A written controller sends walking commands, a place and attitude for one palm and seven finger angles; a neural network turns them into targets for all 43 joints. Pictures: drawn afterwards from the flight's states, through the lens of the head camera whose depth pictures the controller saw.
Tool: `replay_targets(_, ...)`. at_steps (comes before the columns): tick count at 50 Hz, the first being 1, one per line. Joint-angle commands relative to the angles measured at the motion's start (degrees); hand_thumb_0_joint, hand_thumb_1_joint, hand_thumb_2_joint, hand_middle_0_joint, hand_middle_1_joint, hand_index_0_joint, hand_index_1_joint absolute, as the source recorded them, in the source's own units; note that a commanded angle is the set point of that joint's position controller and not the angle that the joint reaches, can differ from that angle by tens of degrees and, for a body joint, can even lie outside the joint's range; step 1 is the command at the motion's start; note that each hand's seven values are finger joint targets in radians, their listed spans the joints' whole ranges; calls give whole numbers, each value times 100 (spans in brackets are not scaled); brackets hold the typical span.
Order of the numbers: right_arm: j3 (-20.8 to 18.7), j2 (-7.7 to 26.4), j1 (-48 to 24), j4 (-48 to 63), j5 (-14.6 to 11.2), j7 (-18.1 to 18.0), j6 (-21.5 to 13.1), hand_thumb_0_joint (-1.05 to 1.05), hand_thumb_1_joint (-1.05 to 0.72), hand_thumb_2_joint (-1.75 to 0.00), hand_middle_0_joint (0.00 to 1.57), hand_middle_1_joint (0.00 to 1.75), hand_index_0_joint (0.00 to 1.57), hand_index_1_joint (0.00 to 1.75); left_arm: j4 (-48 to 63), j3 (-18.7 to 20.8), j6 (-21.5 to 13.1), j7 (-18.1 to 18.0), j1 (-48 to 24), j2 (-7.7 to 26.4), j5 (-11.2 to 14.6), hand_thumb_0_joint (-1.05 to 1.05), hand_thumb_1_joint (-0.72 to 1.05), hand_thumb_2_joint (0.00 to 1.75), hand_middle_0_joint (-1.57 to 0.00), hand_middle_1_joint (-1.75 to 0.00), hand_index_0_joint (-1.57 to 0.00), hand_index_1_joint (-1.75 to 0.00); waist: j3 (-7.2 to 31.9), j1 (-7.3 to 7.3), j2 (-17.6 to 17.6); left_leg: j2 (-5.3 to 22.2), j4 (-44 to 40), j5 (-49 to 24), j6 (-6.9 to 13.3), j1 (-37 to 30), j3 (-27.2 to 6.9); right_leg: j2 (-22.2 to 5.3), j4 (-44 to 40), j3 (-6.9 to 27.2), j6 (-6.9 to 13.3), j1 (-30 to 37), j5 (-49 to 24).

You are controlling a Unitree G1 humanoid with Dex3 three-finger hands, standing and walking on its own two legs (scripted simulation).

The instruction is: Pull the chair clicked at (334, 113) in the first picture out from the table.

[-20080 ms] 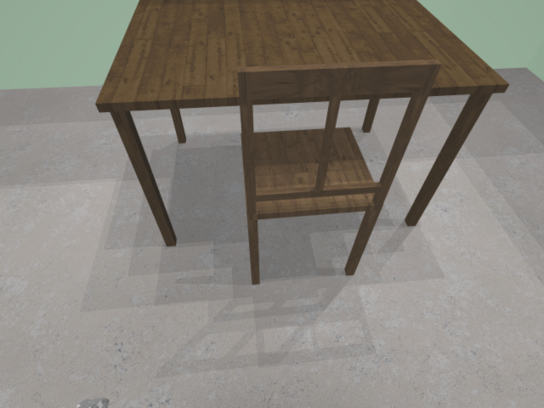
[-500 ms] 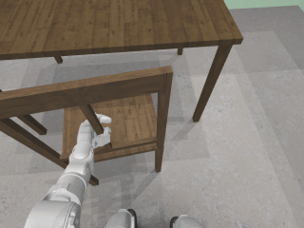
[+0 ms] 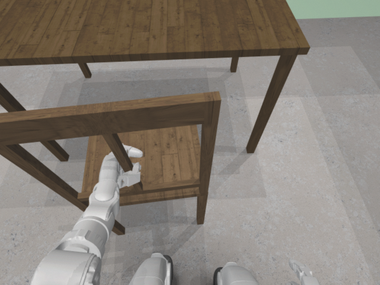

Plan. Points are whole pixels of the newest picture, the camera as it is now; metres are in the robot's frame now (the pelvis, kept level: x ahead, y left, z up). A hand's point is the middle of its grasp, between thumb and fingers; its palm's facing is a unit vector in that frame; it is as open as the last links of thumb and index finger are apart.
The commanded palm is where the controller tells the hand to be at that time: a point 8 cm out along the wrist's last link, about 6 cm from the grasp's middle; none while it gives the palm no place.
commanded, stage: step backward, pulling the chair out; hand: left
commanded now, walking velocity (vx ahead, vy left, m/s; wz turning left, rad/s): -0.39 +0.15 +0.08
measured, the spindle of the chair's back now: (127, 165) +0.38 +0.17 -0.05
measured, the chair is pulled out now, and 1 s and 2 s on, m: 0.19 0.32 0.60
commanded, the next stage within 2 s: stop walking, hand still on the chair in 1.82 s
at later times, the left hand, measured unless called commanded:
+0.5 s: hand (133, 183) +0.34 +0.15 -0.05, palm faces +0.06 -0.98 -0.19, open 5.3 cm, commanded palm +0.33 +0.20 -0.05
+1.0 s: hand (125, 228) +0.23 +0.15 -0.05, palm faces +0.03 -0.98 -0.19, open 5.3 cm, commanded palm +0.23 +0.20 -0.04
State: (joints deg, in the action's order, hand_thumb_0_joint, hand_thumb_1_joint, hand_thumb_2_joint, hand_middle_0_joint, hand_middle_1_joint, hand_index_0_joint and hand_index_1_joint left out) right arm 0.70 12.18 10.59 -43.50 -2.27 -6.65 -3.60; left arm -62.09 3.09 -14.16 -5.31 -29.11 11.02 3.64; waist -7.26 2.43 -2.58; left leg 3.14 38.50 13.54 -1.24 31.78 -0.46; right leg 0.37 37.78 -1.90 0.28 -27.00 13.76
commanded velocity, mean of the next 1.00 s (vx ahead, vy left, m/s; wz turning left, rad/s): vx -0.38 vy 0.01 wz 0.03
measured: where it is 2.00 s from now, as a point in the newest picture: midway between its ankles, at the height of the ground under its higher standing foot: outside the picture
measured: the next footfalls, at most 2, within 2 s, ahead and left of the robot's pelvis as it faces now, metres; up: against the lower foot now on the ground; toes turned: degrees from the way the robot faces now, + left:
left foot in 0.14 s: +0.08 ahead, +0.14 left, +0.00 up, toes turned +1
left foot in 0.56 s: +0.00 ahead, +0.14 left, +0.00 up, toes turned +2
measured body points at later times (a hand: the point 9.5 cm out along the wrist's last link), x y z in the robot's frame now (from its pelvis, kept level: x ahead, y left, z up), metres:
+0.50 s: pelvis -0.04 +0.00 +0.01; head +0.06 +0.00 +0.44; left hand +0.33 +0.20 -0.04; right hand +0.06 -0.26 -0.13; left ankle -0.02 +0.13 -0.70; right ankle +0.02 -0.12 -0.72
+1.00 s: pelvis -0.14 +0.01 +0.01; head -0.04 +0.00 +0.45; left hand +0.23 +0.20 -0.04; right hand -0.04 -0.26 -0.13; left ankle -0.13 +0.14 -0.71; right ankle -0.09 -0.12 -0.72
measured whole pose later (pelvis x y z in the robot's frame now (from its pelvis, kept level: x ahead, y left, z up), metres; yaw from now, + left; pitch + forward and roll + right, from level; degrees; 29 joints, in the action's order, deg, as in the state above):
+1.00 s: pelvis -0.14 +0.01 +0.01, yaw +3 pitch +4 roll -1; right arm -0.4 15.7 9.4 -45.0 -1.7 -7.0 -2.3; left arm -61.4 3.8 -11.7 -4.8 -32.2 10.2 1.9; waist -8.8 4.3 -2.3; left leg 0.7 39.2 20.1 -2.5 24.9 -2.8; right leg -1.1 32.8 -1.1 -0.9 -24.3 12.7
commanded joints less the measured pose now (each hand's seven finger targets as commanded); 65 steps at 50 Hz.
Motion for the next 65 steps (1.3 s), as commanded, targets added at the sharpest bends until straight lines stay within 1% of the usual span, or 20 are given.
replay_targets(1,-335,966,238,332,29,-112,-249,0,-90,-90,20,30,20,30,1093,249,-386,-263,-1835,1589,-288,0,90,90,-50,-145,-50,-145,2449,-108,782,-303,1001,952,-105,-793,-211,-1910,-1763,1805,657,1082,-689)
replay_targets(4,-261,1006,291,183,4,-137,-253,0,-90,-90,20,30,20,30,1110,171,-292,-216,-1934,1389,-248,0,90,90,-50,-145,-50,-145,2563,-26,999,-123,-49,440,-74,-945,-397,-1698,-1010,1032,423,1645,-2475)
replay_targets(8,-338,1130,329,305,-18,-121,-154,0,-90,-90,20,30,20,30,1219,-103,-345,-113,-2133,909,-145,0,90,90,-50,-145,-50,-145,2695,-97,-84,867,-1122,-2018,412,-1944,-1119,-428,-158,247,-158,932,-795)
replay_targets(11,-358,1033,313,314,124,-117,-81,0,-90,-90,20,30,20,30,1363,-59,-355,-100,-2368,891,-228,0,90,90,-50,-145,-50,-145,2797,-86,-994,1231,-1078,-2986,687,-2365,-1554,-249,517,273,-93,318,774)
replay_targets(14,-383,965,510,245,147,-7,-110,0,-90,-90,20,30,20,30,1275,-57,-393,-87,-2329,815,-318,0,90,90,-50,-145,-50,-145,2981,-19,-741,1150,-355,-4612,632,-2958,-1277,-311,-164,389,-42,575,-379)
replay_targets(19,-453,963,458,396,-32,-77,-77,0,-90,-90,20,30,20,30,1229,203,-374,-95,-2254,1403,-285,0,90,90,-50,-145,-50,-145,3111,83,695,109,445,-970,-105,-1180,-274,-1496,-965,1365,383,2118,-3485)
replay_targets(21,-415,1017,159,511,-37,-98,-84,0,-90,-90,20,30,20,30,1076,335,-192,-107,-1979,1646,-246,0,90,90,-50,-145,-50,-145,2777,-84,742,-272,1228,1421,-168,-656,-437,-2162,-1358,1813,782,1894,-3289)
replay_targets(23,-320,980,186,422,45,-100,-101,0,-90,-90,20,30,20,30,1212,242,-54,-97,-2023,1387,-272,0,90,90,-50,-145,-50,-145,2779,-70,732,-151,957,1454,-133,-614,-628,-2188,-1118,1488,787,2109,-3544)
replay_targets(28,-385,1214,306,505,9,-186,36,0,-90,-90,20,30,20,30,1459,-55,55,-69,-2102,951,-137,0,90,90,-50,-145,-50,-145,2790,-17,374,652,-1098,-2364,256,-1782,-819,-757,-471,340,-135,1731,-2459)
replay_targets(32,-371,980,251,580,178,-54,119,0,-90,-90,20,30,20,30,1598,-143,-87,8,-2391,673,-197,0,90,90,-50,-145,-50,-145,2711,-61,-1090,1427,-1287,-3157,818,-2123,-1609,-254,869,279,-66,670,1109)
replay_targets(36,-434,1031,615,320,189,94,-1,0,-90,-90,20,30,20,30,1394,-58,-284,-11,-2447,769,-312,0,90,90,-50,-145,-50,-145,2923,49,-668,1370,-363,-5404,764,-3456,-1350,-238,-268,380,-28,615,154)
replay_targets(39,-414,1008,520,286,157,118,4,0,-90,-90,20,30,20,30,1399,-11,-413,10,-2479,942,-405,0,90,90,-50,-145,-50,-145,2916,42,-851,1066,-146,-4442,472,-2782,-902,-455,-862,497,10,1284,-1600)
replay_targets(40,-477,1018,568,267,92,60,9,0,-90,-90,20,30,20,30,1335,171,-434,-20,-2435,1195,-348,0,90,90,-50,-145,-50,-145,3163,96,-173,849,-63,-3775,275,-2408,-637,-594,-948,605,5,1824,-2884)
replay_targets(44,-397,948,2,489,13,-74,-38,0,-90,-90,20,30,20,30,1172,349,-276,-41,-2232,1646,-310,0,90,90,-50,-145,-50,-145,2721,-94,789,-168,1250,1394,-141,-704,-431,-2074,-1338,1652,645,1953,-3421)
replay_targets(49,-312,1055,251,257,58,-185,-64,0,-90,-90,20,30,20,30,1172,174,-1,-62,-2069,1261,-236,0,90,90,-50,-145,-50,-145,2764,2,963,66,-699,-100,-76,-1344,-386,-1615,-736,893,304,2253,-3726)
replay_targets(52,-418,1177,411,399,8,-175,42,0,-90,-90,20,30,20,30,1184,-72,6,-24,-2204,885,-157,0,90,90,-50,-145,-50,-145,2652,-29,433,773,-1107,-2558,310,-2106,-682,-610,-582,348,-183,1562,-2051)
replay_targets(54,-365,1027,199,523,132,-120,93,0,-90,-90,20,30,20,30,1517,-249,-80,50,-2628,626,-214,0,90,90,-50,-145,-50,-145,2882,-14,-917,1186,-1193,-3350,558,-2171,-1239,-391,379,229,-135,1255,-468)
replay_targets(58,-455,1003,532,410,194,70,26,0,-90,-90,20,30,20,30,1361,-133,-196,10,-2440,618,-240,0,90,90,-50,-145,-50,-145,2769,-3,-964,1478,-716,-4699,891,-3161,-1471,-209,153,389,-30,510,883)
replay_targets(63,-440,1016,414,297,115,119,-55,0,-90,-90,20,30,20,30,1142,52,-328,29,-2388,1022,-366,0,90,90,-50,-145,-50,-145,2675,-15,-633,1033,-315,-3225,441,-2116,-899,-468,-965,548,19,1651,-1437)
replay_targets(65,-515,976,437,364,-4,-1,-84,0,-90,-90,20,30,20,30,1187,237,-360,-35,-2473,1487,-298,0,90,90,-50,-145,-50,-145,2889,92,829,211,321,-752,-38,-1416,-120,-1395,-1331,1398,294,1979,-2510)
